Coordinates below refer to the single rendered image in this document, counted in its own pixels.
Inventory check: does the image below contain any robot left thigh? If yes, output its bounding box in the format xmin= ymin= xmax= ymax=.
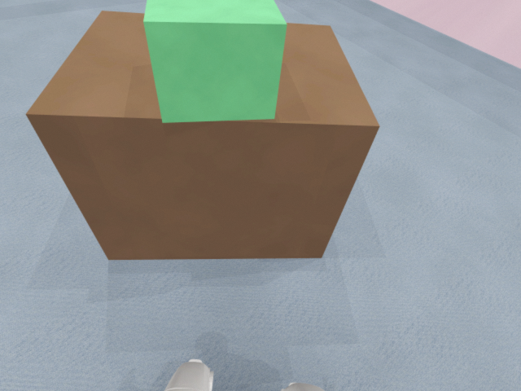
xmin=164 ymin=362 xmax=214 ymax=391

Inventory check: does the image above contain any carton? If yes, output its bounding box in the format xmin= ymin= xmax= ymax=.
xmin=143 ymin=0 xmax=287 ymax=123

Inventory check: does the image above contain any pedestal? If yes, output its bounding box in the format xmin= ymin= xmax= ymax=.
xmin=26 ymin=11 xmax=379 ymax=260

